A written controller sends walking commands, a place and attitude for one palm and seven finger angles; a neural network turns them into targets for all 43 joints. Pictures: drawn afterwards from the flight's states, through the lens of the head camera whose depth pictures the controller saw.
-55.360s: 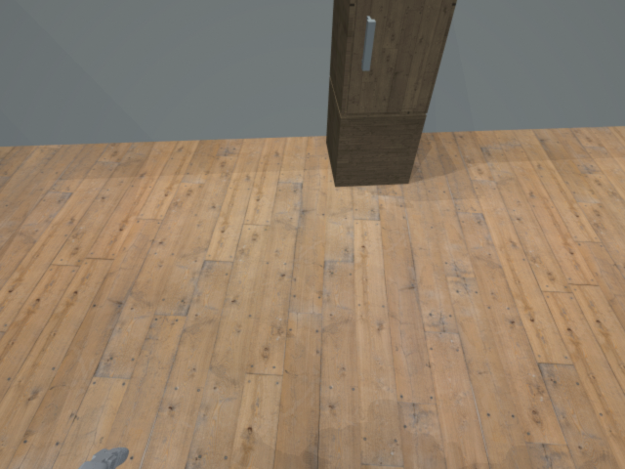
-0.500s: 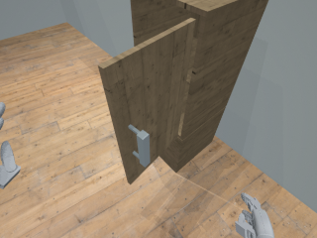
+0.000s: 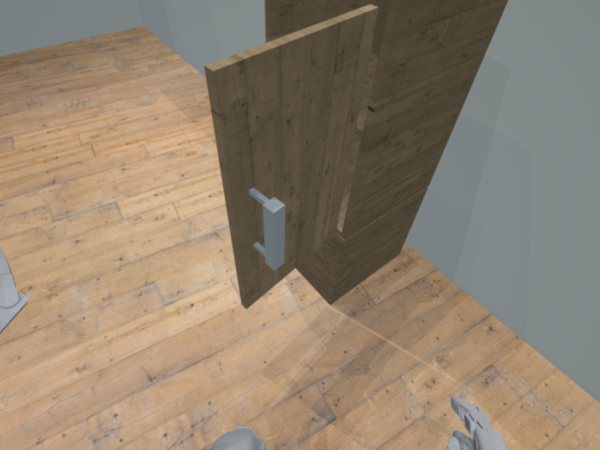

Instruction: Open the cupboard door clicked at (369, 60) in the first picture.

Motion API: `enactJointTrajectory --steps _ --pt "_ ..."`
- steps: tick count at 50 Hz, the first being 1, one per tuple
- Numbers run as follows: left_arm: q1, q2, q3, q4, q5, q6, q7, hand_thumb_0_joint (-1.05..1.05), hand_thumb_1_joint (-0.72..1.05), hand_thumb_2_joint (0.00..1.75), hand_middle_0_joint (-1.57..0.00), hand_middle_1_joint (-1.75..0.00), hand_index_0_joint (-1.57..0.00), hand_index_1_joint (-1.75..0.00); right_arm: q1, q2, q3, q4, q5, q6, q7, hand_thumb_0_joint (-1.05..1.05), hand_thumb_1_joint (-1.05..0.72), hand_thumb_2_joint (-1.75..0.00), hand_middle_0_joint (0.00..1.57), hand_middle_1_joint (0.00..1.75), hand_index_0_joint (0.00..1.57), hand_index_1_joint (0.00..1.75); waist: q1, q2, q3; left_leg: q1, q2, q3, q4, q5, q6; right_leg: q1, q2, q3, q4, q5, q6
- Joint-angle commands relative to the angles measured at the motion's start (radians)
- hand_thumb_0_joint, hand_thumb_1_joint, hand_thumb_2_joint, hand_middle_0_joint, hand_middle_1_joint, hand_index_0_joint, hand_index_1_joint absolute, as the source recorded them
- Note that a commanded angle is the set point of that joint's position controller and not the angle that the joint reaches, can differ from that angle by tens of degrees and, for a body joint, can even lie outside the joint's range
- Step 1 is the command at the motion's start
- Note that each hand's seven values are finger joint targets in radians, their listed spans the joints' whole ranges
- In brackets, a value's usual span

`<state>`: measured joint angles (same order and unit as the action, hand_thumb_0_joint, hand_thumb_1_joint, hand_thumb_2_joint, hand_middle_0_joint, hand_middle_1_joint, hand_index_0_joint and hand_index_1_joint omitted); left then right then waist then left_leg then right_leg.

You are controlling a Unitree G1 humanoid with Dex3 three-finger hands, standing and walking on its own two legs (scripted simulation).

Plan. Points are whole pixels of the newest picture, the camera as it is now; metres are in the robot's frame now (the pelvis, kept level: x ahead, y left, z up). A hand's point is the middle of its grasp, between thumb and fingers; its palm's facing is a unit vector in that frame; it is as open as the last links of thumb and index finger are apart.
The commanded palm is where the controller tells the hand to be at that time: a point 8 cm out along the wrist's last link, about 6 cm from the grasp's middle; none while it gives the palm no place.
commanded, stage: step back with the hand held close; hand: left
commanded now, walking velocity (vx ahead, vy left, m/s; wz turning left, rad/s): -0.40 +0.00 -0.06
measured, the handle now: (265, 229) +0.49 +0.08 -0.04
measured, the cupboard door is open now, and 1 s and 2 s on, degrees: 98 98 98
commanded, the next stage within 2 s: stop stepping back and stand still in 0.14 s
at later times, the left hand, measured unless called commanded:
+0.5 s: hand out of the picture +0.11 +0.24 +0.18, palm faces +0.39 -0.82 -0.42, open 7.4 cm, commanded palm +0.05 +0.28 +0.20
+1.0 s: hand out of the picture +0.08 +0.23 +0.18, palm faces +0.32 -0.82 -0.47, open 7.4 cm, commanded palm +0.03 +0.27 +0.20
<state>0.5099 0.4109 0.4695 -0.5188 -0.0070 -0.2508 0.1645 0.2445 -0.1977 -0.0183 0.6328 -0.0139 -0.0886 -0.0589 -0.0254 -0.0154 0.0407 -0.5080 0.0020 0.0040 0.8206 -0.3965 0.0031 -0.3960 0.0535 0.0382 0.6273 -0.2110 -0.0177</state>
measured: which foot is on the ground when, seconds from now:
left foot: up 0.00-0.12, down 0.14-0.46, up 0.48-0.60, down 0.62-1.00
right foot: down 0.00-0.14, up 0.16-0.42, down 0.44-1.00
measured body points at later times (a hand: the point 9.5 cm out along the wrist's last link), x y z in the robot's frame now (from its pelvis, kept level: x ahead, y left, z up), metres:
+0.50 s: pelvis -0.11 -0.01 +0.01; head -0.10 +0.01 +0.46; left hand +0.09 +0.28 +0.21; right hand +0.06 -0.23 -0.07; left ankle -0.02 +0.12 -0.71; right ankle -0.17 -0.11 -0.72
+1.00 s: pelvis -0.13 -0.01 +0.02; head -0.14 -0.01 +0.47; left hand +0.06 +0.27 +0.20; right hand -0.01 -0.27 -0.07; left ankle -0.09 +0.10 -0.72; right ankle -0.17 -0.11 -0.72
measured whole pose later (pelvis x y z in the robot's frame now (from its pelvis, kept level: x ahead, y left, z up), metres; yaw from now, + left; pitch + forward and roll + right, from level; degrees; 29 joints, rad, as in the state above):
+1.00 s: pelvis -0.13 -0.01 +0.02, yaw -5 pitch +0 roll -1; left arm 0.60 0.41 0.41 -0.46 -0.04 -0.22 0.14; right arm 0.25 -0.20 0.01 0.66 0.00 -0.11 -0.07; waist -0.03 0.00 -0.02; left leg -0.30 0.04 0.04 0.53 -0.23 0.01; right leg -0.17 0.04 -0.04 0.47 -0.30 -0.03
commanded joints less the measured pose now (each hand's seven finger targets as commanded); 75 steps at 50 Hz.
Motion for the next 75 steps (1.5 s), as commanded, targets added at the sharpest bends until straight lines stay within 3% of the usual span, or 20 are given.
enactJointTrajectory --steps 1,3,5,7,9,13,19,21,23,25,30,35,44,48,57,58,61,66,71,75 --pt "-0.016 0.209 0.097 -0.185 -0.012 -0.034 0.017 0.0 0.9 0.9 -0.2 -0.3 -0.2 -0.3 -0.126 -0.1 -0.041 -0.162 0.01 -0.036 0.005 0.0 -0.9 -0.9 0.2 0.3 0.2 0.3 0.026 -0.209 -0.17 0.105 0.007 -0.006 0.189 -0.064 -0.018 0.026 -0.323 0.28 -0.335 0.18 -0.147" --pt "0.017 0.206 0.101 -0.171 -0.016 -0.026 0.018 0.0 0.9 0.9 -0.2 -0.3 -0.2 -0.3 -0.149 -0.092 -0.022 -0.161 0.012 -0.019 -0.006 0.0 -0.9 -0.9 0.2 0.3 0.2 0.3 0.025 -0.169 -0.117 0.193 0.002 0.025 -0.053 -0.024 -0.011 -0.025 -0.234 0.163 -0.296 0.2 -0.091" --pt "0.008 0.204 0.09 -0.225 -0.029 -0.037 0.011 0.0 0.9 0.9 -0.2 -0.3 -0.2 -0.3 -0.147 -0.115 -0.018 -0.148 0.016 -0.016 -0.017 0.0 -0.9 -0.9 0.2 0.3 0.2 0.3 0.007 0.025 -0.093 0.259 -0.011 0.038 -0.397 0.097 -0.012 -0.026 -0.152 0.102 -0.204 0.105 -0.027" --pt "-0.024 0.219 0.111 -0.327 -0.009 -0.068 0.016 0.0 0.9 0.9 -0.2 -0.3 -0.2 -0.3 -0.162 -0.163 -0.043 -0.171 0.003 -0.042 -0.028 0.0 -0.9 -0.9 0.2 0.3 0.2 0.3 0.03 0.427 -0.128 0.012 0.341 -0.33 -0.612 0.166 0.125 0.125 0.005 -0.009 0.232 -0.156 0.049" --pt "-0.016 0.236 0.151 -0.318 -0.027 -0.083 0.019 0.0 0.9 0.9 -0.2 -0.3 -0.2 -0.3 -0.118 -0.123 -0.062 -0.145 -0.007 -0.095 -0.016 0.0 -0.9 -0.9 0.2 0.3 0.2 0.3 0.036 0.221 -0.205 0.094 0.405 -0.283 -0.573 0.257 0.194 0.025 0.023 0.054 0.536 -0.263 0.035" --pt "0.017 0.162 0.094 -0.359 -0.044 -0.053 0.008 0.0 0.9 0.9 -0.2 -0.3 -0.2 -0.3 -0.1 -0.126 -0.065 -0.122 0.004 -0.125 0.003 0.0 -0.9 -0.9 0.2 0.3 0.2 0.3 0.031 0.202 -0.224 0.363 0.305 -0.103 -0.44 0.612 0.136 -0.075 -0.016 -0.023 0.378 -0.259 0.052" --pt "-0.049 0.137 0.035 -0.205 -0.03 0.018 0.022 0.0 0.9 0.9 -0.2 -0.3 -0.2 -0.3 -0.123 -0.139 -0.025 -0.141 0.006 -0.116 -0.013 0.0 -0.9 -0.9 0.2 0.3 0.2 0.3 0.01 0.244 -0.072 0.13 0.21 -0.085 -0.616 -0.23 0.054 0.226 0.008 -0.136 -0.122 -0.251 0.025" --pt "-0.051 0.17 0.047 -0.161 -0.026 0.025 0.017 0.0 0.9 0.9 -0.2 -0.3 -0.2 -0.3 -0.119 -0.119 -0.019 -0.145 0.008 -0.097 -0.013 0.0 -0.9 -0.9 0.2 0.3 0.2 0.3 0.004 0.062 -0.071 0.178 0.08 0.043 -0.403 -0.117 -0.009 0.185 -0.083 -0.013 -0.361 -0.241 -0.035" --pt "-0.067 0.235 0.078 -0.173 -0.04 0.022 0.016 0.0 0.9 0.9 -0.2 -0.3 -0.2 -0.3 -0.136 -0.107 -0.011 -0.133 -0.003 -0.075 -0.013 0.0 -0.9 -0.9 0.2 0.3 0.2 0.3 0.011 -0.131 -0.081 0.232 0.023 0.029 -0.062 0.08 -0.029 -0.005 -0.314 0.249 -0.498 -0.276 -0.137" --pt "-0.049 0.21 0.083 -0.143 -0.035 0.021 0.016 0.0 0.9 0.9 -0.2 -0.3 -0.2 -0.3 -0.124 -0.097 -0.008 -0.13 0.012 -0.077 -0.013 0.0 -0.9 -0.9 0.2 0.3 0.2 0.3 0.022 -0.171 -0.115 0.115 0.023 0.006 0.002 0.073 -0.019 0.113 -0.305 0.222 -0.42 -0.148 -0.121" --pt "0.012 0.193 0.081 -0.184 -0.039 0.001 0.015 0.0 0.9 0.9 -0.2 -0.3 -0.2 -0.3 -0.122 -0.113 0.0 -0.126 0.018 -0.088 -0.027 0.0 -0.9 -0.9 0.2 0.3 0.2 0.3 0.006 0.019 -0.106 0.27 0.028 0.036 -0.394 0.214 0.018 0.183 -0.194 0.05 -0.236 0.109 -0.045" --pt "0.034 0.219 0.098 -0.21 -0.035 -0.017 0.013 0.0 0.9 0.9 -0.2 -0.3 -0.2 -0.3 -0.086 -0.138 -0.01 -0.132 0.011 -0.098 -0.033 0.0 -0.9 -0.9 0.2 0.3 0.2 0.3 0.008 0.248 -0.164 0.372 0.157 -0.119 -0.406 0.592 0.075 0.137 -0.064 -0.081 -0.027 0.077 0.016" --pt "0.091 0.183 0.092 -0.11 -0.046 -0.025 0.009 0.0 0.9 0.9 -0.2 -0.3 -0.2 -0.3 -0.095 -0.128 -0.024 -0.131 0.021 -0.085 -0.015 0.0 -0.9 -0.9 0.2 0.3 0.2 0.3 0.002 -0.05 -0.117 0.236 0.036 0.007 -0.27 0.211 0.002 0.176 -0.212 0.142 -0.31 0.116 -0.047" --pt "0.05 0.183 0.082 -0.1 -0.042 -0.021 0.005 0.0 0.9 0.9 -0.2 -0.3 -0.2 -0.3 -0.115 -0.123 -0.017 -0.133 0.015 -0.075 -0.024 0.0 -0.9 -0.9 0.2 0.3 0.2 0.3 0.005 -0.006 -0.061 0.289 0.051 -0.008 -0.343 0.193 0.01 0.087 -0.171 0.1 -0.347 -0.049 -0.026" --pt "-0.067 0.17 0.037 -0.13 -0.026 -0.01 0.001 0.0 0.9 0.9 -0.2 -0.3 -0.2 -0.3 -0.114 -0.131 -0.009 -0.136 0.008 -0.105 -0.04 0.0 -0.9 -0.9 0.2 0.3 0.2 0.3 0.021 0.088 -0.131 0.329 0.095 -0.043 -0.481 0.265 0.023 0.208 -0.072 -0.014 -0.259 0.079 0.023" --pt "-0.091 -0.019 -0.36 0.667 0.056 0.148 -0.141 0.0 0.9 0.9 -0.2 -0.3 -0.2 -0.3 -0.169 -0.326 -0.067 0.106 0.012 -0.115 0.056 0.0 -0.9 -0.9 0.2 0.3 0.2 0.3 -0.011 0.109 -0.051 0.205 0.129 -0.095 -0.323 0.512 0.047 0.104 -0.134 -0.043 -0.1 0.211 0.0" --pt "-0.099 -0.054 -0.357 0.733 0.039 0.244 -0.164 0.0 0.9 0.9 -0.2 -0.3 -0.2 -0.3 -0.095 -0.24 -0.044 0.093 0.008 -0.007 0.056 0.0 -0.9 -0.9 0.2 0.3 0.2 0.3 0.02 0.092 -0.144 0.21 0.16 -0.105 -0.355 0.464 0.062 0.116 -0.107 -0.031 -0.075 -0.014 -0.005" --pt "-0.234 0.031 -0.377 1.005 0.046 0.229 -0.164 0.0 0.9 0.9 -0.2 -0.3 -0.2 -0.3 -0.128 -0.256 -0.034 0.135 -0.008 0.035 0.06 0.0 -0.9 -0.9 0.2 0.3 0.2 0.3 0.021 -0.197 -0.146 0.246 0.101 -0.1 -0.343 0.335 0.054 0.15 -0.16 0.042 -0.182 0.038 -0.038" --pt "-0.269 0.011 -0.425 1.252 0.031 0.244 -0.153 0.0 0.9 0.9 -0.2 -0.3 -0.2 -0.3 -0.131 -0.216 -0.013 0.222 -0.013 0.071 0.058 0.0 -0.9 -0.9 0.2 0.3 0.2 0.3 0.018 0.091 -0.054 0.258 0.093 -0.098 -0.445 0.209 0.037 0.135 -0.146 0.048 -0.237 -0.079 -0.034" --pt "-0.225 -0.01 -0.43 1.406 0.025 0.242 -0.152 0.0 0.9 0.9 -0.2 -0.3 -0.2 -0.3 -0.088 -0.188 -0.01 0.293 -0.008 0.081 0.049 0.0 -0.9 -0.9 0.2 0.3 0.2 0.3 0.022 0.182 -0.059 0.265 0.091 -0.101 -0.482 0.108 0.031 0.175 -0.145 0.039 -0.276 -0.091 -0.041"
